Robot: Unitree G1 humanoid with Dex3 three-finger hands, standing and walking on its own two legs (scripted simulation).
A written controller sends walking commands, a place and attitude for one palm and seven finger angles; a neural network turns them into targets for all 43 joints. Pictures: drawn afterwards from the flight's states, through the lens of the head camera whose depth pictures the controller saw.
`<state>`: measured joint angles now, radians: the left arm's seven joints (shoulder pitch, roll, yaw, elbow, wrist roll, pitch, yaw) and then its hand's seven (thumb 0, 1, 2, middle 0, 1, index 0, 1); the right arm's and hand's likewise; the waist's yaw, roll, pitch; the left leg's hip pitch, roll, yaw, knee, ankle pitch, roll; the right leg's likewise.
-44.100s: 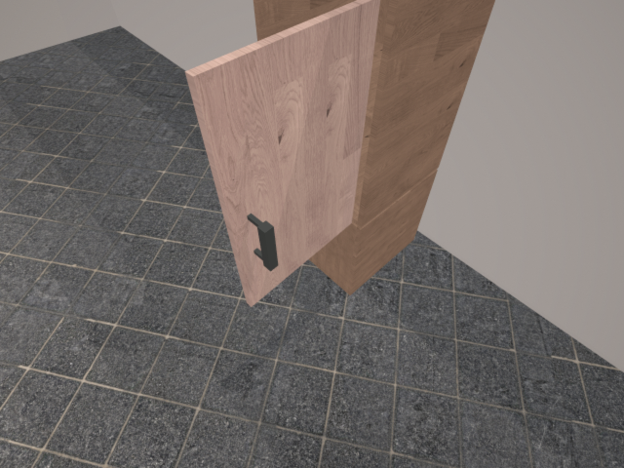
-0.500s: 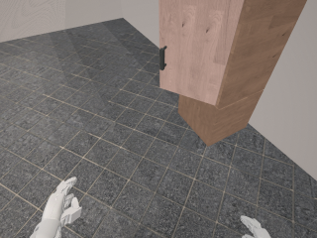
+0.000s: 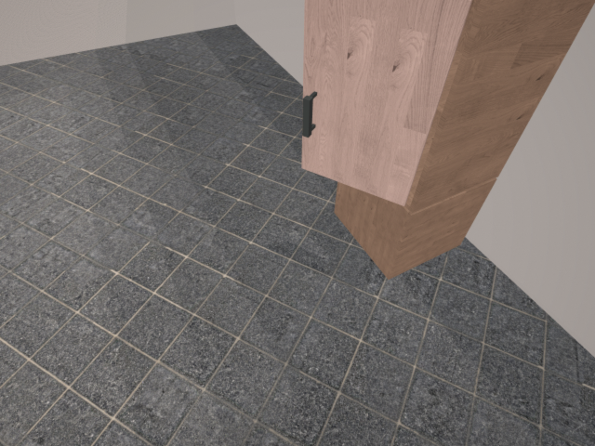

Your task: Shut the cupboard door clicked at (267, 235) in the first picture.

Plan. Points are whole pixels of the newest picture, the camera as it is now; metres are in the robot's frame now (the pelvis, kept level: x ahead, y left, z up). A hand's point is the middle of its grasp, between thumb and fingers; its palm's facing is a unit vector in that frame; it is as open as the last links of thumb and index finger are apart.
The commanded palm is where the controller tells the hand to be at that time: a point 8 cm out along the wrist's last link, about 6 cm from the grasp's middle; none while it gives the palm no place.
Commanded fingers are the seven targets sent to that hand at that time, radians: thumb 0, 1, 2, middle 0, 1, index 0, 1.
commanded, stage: let the arm hang, fingers relaxed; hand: left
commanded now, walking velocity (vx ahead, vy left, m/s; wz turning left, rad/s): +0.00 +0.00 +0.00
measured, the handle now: (310, 114) +1.02 +0.01 -0.11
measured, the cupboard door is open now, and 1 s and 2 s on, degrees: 33 33 33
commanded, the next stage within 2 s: look to check the result in 0.44 s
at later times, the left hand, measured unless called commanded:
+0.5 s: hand out of the picture -0.01 +0.17 -0.18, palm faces +0.03 -0.98 -0.17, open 7.3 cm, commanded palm none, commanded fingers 0.00 0.90 0.90 -0.20 -0.30 -0.20 -0.30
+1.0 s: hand out of the picture +0.04 +0.21 -0.17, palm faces +0.00 -0.97 -0.25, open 7.3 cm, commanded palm none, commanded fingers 0.00 0.90 0.90 -0.20 -0.30 -0.20 -0.30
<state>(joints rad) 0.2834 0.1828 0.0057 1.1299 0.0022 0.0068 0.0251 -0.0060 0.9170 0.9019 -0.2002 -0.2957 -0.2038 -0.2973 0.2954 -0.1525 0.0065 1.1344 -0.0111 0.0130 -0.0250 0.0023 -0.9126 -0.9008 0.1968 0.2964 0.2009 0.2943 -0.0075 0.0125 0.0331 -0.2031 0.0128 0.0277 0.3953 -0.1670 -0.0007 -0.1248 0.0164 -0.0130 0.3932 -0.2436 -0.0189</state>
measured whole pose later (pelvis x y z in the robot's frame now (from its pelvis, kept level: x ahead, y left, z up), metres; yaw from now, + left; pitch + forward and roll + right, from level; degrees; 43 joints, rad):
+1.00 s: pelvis +0.01 +0.01 +0.00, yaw -1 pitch -2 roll +0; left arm 0.22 0.23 0.01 1.14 0.01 -0.01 0.02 0.00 0.91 0.90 -0.20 -0.30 -0.20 -0.30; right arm 0.21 -0.23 -0.01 1.13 -0.01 -0.01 -0.02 0.00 -0.91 -0.90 0.20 0.30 0.20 0.29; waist 0.00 0.00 0.05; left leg -0.16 0.00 0.05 0.36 -0.17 0.01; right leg -0.09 0.00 0.00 0.37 -0.25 0.00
